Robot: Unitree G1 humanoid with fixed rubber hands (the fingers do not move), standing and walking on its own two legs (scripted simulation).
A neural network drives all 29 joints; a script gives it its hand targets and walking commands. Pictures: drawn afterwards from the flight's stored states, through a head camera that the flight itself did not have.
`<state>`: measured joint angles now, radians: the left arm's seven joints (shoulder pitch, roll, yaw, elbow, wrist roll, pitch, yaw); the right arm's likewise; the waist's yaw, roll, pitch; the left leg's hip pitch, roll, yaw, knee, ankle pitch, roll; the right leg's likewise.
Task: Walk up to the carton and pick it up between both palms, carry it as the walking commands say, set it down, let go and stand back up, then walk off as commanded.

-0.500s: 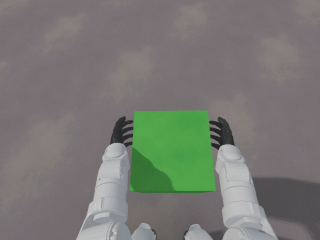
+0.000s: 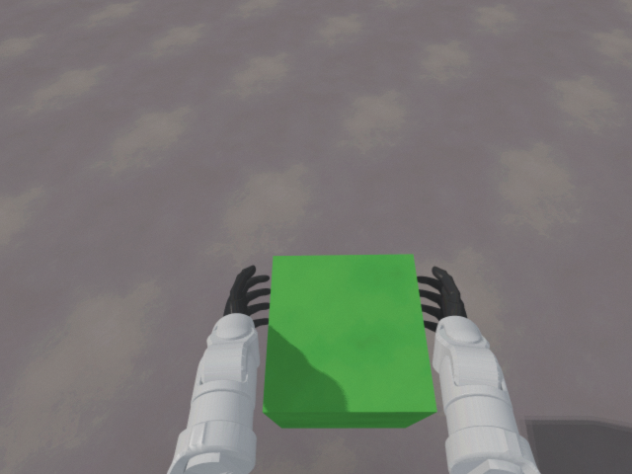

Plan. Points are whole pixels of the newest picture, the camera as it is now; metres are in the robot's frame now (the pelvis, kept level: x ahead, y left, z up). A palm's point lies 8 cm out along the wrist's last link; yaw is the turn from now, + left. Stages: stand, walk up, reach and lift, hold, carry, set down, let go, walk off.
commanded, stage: reach and lift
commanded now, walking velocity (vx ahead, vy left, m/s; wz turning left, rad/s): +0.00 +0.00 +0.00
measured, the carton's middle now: (343, 347) +0.33 -0.01 -0.08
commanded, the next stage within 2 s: hold in 1.48 s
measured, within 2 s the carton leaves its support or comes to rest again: neither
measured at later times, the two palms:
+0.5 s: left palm (229, 308) +0.31 +0.14 +0.06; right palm (468, 311) +0.31 -0.15 +0.06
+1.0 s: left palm (225, 310) +0.31 +0.14 +0.07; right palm (466, 309) +0.31 -0.14 +0.07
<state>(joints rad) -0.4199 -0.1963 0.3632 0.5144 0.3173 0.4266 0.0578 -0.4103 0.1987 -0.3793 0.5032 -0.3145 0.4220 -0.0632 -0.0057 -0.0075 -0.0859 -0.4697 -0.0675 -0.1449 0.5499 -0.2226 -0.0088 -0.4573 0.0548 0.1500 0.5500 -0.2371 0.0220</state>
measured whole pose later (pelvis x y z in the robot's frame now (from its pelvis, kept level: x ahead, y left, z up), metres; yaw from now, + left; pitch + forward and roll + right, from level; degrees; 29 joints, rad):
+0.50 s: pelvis +0.01 +0.00 +0.01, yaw +0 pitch -5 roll +0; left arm -0.35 -0.18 0.27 0.38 0.29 0.68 0.05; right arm -0.34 0.17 -0.27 0.38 -0.29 0.68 -0.05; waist -0.01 -0.01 -0.05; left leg -0.11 -0.05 -0.14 0.39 -0.19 0.00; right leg -0.10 0.04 0.15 0.39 -0.21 0.01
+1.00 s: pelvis +0.01 -0.01 +0.01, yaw +0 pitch -6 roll +0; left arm -0.37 -0.19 0.28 0.36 0.33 0.74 0.04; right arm -0.38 0.19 -0.28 0.38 -0.34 0.73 -0.05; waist 0.00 0.00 -0.01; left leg -0.08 -0.05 -0.14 0.38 -0.19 -0.01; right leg -0.07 0.04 0.13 0.38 -0.20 0.01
